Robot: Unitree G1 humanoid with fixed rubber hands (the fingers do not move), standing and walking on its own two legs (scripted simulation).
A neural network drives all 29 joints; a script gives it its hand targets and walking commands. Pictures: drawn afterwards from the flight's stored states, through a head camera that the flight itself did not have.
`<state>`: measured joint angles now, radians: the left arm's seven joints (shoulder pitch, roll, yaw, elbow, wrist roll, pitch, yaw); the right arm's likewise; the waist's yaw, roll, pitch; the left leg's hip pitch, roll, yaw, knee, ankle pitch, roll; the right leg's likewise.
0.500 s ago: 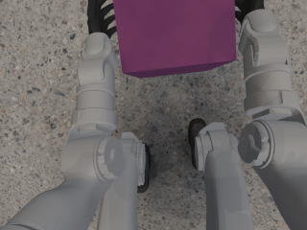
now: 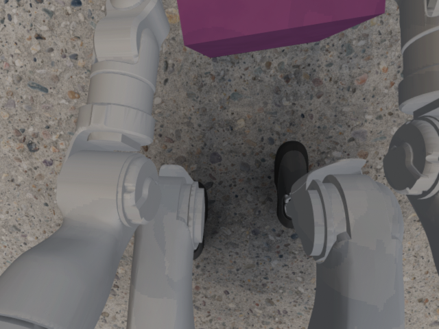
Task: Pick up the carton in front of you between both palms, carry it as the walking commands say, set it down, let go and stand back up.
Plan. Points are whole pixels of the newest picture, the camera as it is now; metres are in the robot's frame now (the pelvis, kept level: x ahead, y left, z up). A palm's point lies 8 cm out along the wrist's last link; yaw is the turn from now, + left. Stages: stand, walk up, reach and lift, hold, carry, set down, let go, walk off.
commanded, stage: set down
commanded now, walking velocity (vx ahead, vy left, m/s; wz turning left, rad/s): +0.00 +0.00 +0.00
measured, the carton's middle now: out of the picture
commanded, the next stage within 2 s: none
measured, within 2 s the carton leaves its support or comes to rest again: rests again in 0.20 s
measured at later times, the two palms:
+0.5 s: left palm out of the picture +0.55 +0.07 -0.18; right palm out of the picture +0.54 -0.24 -0.18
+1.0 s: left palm out of the picture +0.55 +0.07 -0.19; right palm out of the picture +0.53 -0.25 -0.20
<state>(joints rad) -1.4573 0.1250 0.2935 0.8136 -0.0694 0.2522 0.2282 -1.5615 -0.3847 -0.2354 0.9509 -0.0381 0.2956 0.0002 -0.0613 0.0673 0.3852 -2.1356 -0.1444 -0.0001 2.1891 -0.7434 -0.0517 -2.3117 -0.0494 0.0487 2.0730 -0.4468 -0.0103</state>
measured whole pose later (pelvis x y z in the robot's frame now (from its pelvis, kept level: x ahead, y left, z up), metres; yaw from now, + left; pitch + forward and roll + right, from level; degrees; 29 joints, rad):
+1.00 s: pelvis -0.01 +0.00 -0.02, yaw +0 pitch +32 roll +3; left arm -1.55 0.17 0.32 1.00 0.02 0.18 0.07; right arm -1.61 -0.45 -0.35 1.17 -0.11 0.17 0.13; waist -0.05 0.06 0.52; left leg -2.08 -0.16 0.02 2.26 -0.74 -0.05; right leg -2.26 -0.05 0.07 2.15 -0.44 0.00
